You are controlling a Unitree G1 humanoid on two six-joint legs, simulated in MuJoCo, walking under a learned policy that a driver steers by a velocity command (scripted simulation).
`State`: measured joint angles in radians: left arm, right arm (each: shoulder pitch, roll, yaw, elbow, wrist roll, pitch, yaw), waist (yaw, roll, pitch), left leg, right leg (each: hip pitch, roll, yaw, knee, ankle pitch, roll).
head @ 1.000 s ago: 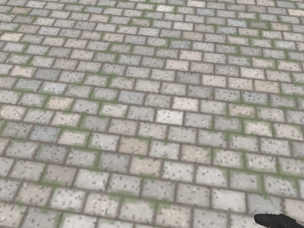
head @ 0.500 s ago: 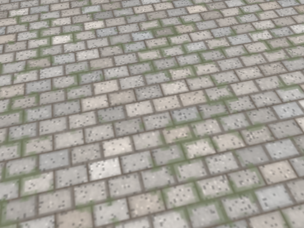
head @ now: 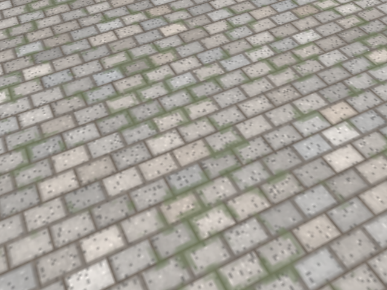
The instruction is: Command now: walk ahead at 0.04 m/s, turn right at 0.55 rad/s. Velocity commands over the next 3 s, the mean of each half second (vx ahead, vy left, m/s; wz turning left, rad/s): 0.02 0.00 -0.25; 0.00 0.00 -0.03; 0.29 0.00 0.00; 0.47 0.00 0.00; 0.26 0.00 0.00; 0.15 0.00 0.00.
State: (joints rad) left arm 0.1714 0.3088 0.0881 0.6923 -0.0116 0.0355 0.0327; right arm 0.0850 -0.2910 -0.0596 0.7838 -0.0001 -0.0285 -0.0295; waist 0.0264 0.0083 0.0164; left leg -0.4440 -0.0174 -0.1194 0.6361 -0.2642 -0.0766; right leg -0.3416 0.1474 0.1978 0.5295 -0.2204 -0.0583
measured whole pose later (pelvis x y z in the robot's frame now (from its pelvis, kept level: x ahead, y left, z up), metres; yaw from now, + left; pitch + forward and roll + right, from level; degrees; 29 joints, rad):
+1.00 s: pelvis +0.03 -0.02 +0.00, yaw -6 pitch -1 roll +0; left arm 0.22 0.23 0.03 0.90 0.00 0.00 0.02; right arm 0.20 -0.26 -0.04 0.99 0.00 0.00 -0.04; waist -0.02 0.01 0.03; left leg -0.20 0.06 -0.04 0.48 -0.25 -0.07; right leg -0.16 0.04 0.05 0.50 -0.31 -0.02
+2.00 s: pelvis +0.44 -0.04 +0.01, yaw -5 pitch +0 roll -2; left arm 0.30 0.25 0.05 0.99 0.00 -0.10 -0.02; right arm 0.17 -0.28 -0.06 0.88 0.01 -0.08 -0.02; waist 0.04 0.04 0.02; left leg -0.65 0.15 -0.05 1.00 -0.17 0.01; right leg -0.12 0.08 -0.06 0.26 -0.14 -0.08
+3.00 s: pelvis +0.77 -0.01 -0.01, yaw -6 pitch +1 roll +1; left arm 0.33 0.23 0.06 1.08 -0.03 -0.06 0.02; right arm 0.24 -0.25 -0.06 1.00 0.02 -0.09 0.01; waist 0.00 -0.03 -0.01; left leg -0.25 -0.03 0.06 0.60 -0.35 0.06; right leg -0.20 -0.05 0.03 0.65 -0.41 0.01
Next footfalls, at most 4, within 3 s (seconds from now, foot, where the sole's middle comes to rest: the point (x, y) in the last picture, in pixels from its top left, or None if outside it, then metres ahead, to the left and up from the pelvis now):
0.04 left None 0.09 0.14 -0.77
0.38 right None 0.04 -0.12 -0.77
1.74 right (251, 285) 0.48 -0.13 -0.77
2.24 left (191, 202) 0.79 0.08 -0.77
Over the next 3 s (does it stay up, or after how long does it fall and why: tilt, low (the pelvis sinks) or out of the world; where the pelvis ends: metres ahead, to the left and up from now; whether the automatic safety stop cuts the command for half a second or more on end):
stays up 0.77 -0.01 -0.01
